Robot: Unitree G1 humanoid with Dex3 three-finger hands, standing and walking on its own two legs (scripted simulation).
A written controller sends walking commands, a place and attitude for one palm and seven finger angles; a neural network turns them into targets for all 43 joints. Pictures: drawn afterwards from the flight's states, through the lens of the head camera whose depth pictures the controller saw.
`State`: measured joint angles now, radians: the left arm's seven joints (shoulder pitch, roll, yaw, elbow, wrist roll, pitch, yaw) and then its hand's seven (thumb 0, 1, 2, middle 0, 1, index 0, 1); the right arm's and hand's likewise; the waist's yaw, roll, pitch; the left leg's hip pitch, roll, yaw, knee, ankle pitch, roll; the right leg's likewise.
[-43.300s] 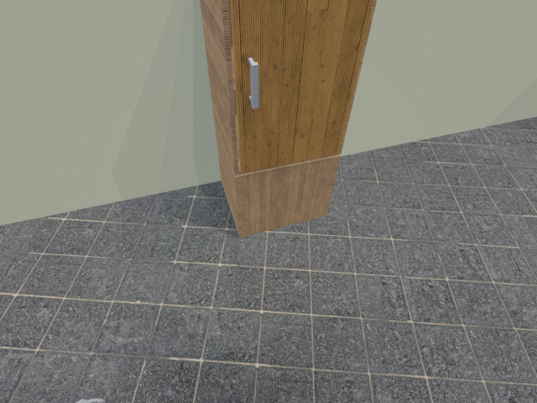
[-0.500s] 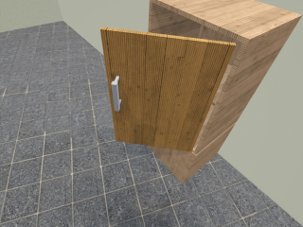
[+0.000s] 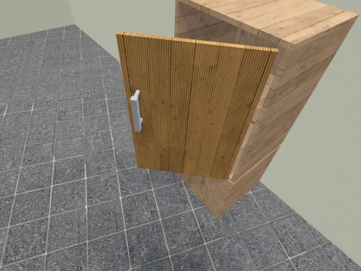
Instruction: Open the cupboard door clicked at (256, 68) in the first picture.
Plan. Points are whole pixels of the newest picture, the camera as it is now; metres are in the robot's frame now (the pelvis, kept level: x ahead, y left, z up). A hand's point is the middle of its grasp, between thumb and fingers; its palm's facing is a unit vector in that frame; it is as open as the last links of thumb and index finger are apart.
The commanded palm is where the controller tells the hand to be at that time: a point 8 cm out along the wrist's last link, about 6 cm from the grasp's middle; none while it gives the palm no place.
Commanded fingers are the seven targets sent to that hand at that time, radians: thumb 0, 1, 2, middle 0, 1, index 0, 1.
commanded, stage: come to a stop and stand still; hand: left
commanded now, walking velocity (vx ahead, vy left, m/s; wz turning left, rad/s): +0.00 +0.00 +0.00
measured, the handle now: (137, 111) +0.57 +0.18 +0.01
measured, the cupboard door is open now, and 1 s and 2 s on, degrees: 43 43 43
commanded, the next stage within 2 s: look again from close up in 0.92 s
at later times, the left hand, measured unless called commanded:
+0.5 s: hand out of the picture +0.00 +0.14 -0.18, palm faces +0.00 -0.98 -0.21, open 7.3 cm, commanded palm none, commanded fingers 0.00 0.90 0.90 -0.20 -0.30 -0.20 -0.30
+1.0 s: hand out of the picture -0.01 +0.13 -0.18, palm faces +0.02 -0.98 -0.20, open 7.3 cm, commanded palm none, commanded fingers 0.00 0.90 0.90 -0.20 -0.30 -0.20 -0.30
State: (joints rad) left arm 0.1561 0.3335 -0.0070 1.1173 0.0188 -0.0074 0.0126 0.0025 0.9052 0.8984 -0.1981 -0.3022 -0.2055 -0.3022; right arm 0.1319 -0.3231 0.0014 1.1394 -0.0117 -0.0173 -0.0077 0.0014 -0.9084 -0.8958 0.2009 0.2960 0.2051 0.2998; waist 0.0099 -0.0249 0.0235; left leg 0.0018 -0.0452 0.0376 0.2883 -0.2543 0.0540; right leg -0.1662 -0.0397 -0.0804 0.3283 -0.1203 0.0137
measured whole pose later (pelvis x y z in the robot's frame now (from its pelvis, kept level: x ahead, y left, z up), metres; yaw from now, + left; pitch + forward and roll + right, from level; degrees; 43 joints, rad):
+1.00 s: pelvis -0.03 -0.05 -0.01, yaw +0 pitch -2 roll +1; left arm 0.25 0.17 0.01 1.11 0.01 -0.01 0.02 0.00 0.91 0.90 -0.20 -0.30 -0.20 -0.30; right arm 0.34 -0.14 0.00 1.13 -0.02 -0.01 -0.02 0.00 -0.91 -0.90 0.20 0.30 0.20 0.30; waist 0.00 -0.01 0.03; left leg -0.09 0.01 0.03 0.41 -0.28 -0.01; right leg -0.24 0.01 -0.09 0.40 -0.13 -0.06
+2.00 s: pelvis -0.02 -0.03 +0.00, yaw -1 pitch -2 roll +0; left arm 0.28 0.15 0.00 1.13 0.02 -0.01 0.03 0.00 0.91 0.90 -0.19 -0.30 -0.20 -0.30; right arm 0.33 -0.12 0.00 1.14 -0.01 -0.02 -0.03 0.00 -0.91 -0.90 0.20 0.30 0.20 0.30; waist 0.01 -0.02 0.05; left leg -0.06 -0.02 0.05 0.38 -0.28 0.02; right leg -0.23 -0.01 -0.07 0.41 -0.14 -0.03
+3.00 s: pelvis -0.01 -0.03 +0.00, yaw -1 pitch -2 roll +0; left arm 0.21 0.21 0.01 1.12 0.02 -0.02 0.01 0.00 0.91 0.90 -0.20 -0.30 -0.20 -0.30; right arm 0.25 -0.19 0.00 1.14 -0.02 -0.02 -0.03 0.00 -0.91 -0.90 0.20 0.30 0.20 0.30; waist 0.01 -0.02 0.06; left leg -0.04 0.00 0.04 0.35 -0.28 0.01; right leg -0.21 0.00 -0.08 0.39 -0.15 -0.04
